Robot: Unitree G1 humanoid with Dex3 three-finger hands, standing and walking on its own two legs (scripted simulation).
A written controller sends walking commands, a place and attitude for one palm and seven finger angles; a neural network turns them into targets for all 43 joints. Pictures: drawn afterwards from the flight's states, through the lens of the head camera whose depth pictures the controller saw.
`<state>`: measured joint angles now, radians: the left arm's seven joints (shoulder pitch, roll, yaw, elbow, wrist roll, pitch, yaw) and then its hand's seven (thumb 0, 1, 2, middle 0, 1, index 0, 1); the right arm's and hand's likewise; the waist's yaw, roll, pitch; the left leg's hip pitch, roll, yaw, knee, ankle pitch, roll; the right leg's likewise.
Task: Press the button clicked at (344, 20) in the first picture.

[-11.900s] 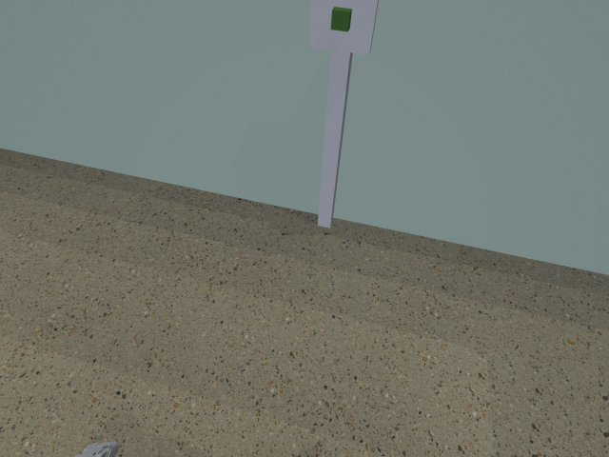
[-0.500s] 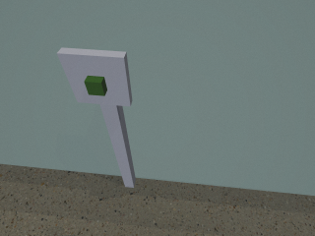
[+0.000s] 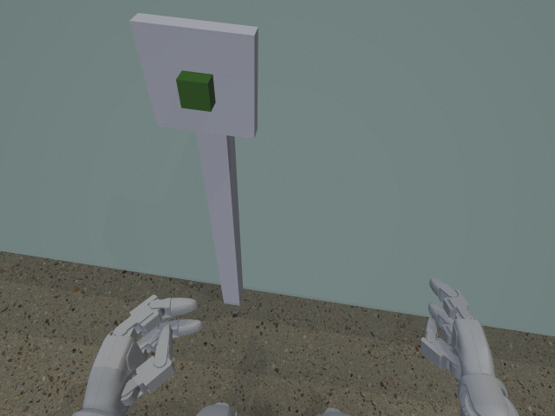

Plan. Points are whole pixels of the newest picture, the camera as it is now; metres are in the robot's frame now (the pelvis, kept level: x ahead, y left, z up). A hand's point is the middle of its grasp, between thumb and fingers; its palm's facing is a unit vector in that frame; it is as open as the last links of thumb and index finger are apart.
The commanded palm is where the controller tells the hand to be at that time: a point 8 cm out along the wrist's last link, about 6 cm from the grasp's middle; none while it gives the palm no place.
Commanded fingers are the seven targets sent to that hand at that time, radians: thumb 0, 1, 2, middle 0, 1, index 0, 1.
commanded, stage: raise the hand and make a fist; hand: left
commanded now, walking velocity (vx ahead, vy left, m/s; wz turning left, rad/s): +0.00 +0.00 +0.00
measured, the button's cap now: (197, 90) +0.54 +0.19 +0.18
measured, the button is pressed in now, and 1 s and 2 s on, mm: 0 0 0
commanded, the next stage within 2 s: aim a knuckle at the button in 1.54 s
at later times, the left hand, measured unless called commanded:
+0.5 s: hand (134, 311) +0.21 +0.19 +0.10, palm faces -0.03 -1.00 -0.07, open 3.1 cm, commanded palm +0.18 +0.25 +0.11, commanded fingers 0.00 0.90 0.90 -1.30 -1.50 -1.30 -1.50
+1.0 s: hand (107, 258) +0.24 +0.22 +0.16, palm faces +0.00 -1.00 -0.09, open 3.1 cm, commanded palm +0.22 +0.27 +0.17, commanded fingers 0.00 0.90 0.90 -1.30 -1.50 -1.30 -1.50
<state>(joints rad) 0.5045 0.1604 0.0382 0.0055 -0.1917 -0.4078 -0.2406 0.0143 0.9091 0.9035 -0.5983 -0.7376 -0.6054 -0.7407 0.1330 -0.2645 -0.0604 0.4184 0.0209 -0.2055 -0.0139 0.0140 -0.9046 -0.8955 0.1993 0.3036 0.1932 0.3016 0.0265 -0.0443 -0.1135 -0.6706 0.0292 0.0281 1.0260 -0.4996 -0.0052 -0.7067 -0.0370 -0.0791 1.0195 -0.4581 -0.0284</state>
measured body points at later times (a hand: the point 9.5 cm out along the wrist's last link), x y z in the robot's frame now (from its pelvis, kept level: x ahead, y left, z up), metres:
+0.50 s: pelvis +0.01 +0.02 +0.02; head +0.03 +0.03 +0.47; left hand +0.21 +0.25 +0.10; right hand +0.15 -0.22 -0.05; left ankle +0.01 +0.12 -0.67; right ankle +0.03 -0.10 -0.67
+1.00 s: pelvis +0.03 +0.01 +0.05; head +0.02 +0.00 +0.50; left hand +0.24 +0.27 +0.16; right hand +0.23 -0.20 -0.01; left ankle +0.01 +0.12 -0.67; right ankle +0.03 -0.10 -0.67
